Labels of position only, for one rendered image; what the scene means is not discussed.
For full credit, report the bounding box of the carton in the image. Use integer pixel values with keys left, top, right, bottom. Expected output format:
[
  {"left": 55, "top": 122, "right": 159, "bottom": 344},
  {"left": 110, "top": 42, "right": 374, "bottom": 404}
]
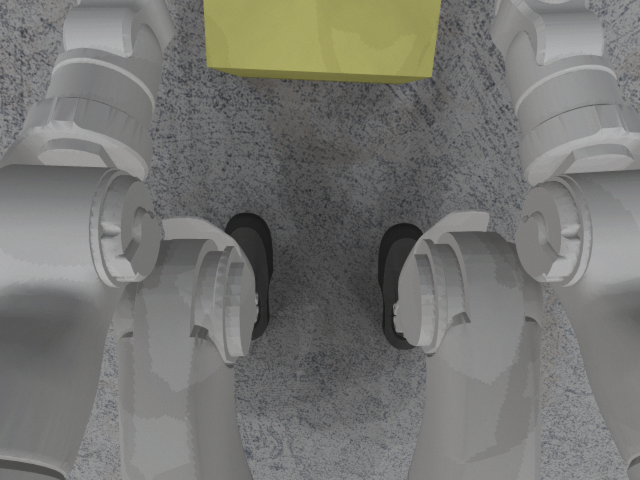
[{"left": 203, "top": 0, "right": 441, "bottom": 84}]

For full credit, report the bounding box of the right robot shin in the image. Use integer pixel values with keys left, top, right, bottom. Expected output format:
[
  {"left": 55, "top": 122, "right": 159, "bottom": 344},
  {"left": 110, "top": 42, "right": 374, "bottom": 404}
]
[{"left": 393, "top": 209, "right": 544, "bottom": 347}]

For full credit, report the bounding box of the left robot upper arm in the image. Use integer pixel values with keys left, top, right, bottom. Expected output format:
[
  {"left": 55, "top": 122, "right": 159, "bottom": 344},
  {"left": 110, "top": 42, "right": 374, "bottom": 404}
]
[{"left": 0, "top": 164, "right": 161, "bottom": 480}]

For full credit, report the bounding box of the right robot upper arm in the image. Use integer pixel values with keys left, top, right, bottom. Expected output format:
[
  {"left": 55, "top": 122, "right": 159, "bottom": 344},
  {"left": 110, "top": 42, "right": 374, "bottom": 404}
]
[{"left": 515, "top": 169, "right": 640, "bottom": 480}]

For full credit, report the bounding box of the robot right thigh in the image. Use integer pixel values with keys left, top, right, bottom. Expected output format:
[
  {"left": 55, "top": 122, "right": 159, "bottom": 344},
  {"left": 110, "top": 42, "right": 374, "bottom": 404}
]
[{"left": 403, "top": 231, "right": 542, "bottom": 480}]

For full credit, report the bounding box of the left robot forearm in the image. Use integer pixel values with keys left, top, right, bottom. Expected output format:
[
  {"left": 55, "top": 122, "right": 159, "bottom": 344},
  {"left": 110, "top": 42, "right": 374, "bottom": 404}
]
[{"left": 0, "top": 0, "right": 175, "bottom": 182}]

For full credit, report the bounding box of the right robot forearm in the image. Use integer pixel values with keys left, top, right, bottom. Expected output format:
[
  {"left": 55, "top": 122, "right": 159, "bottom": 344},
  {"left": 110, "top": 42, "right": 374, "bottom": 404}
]
[{"left": 491, "top": 0, "right": 640, "bottom": 187}]

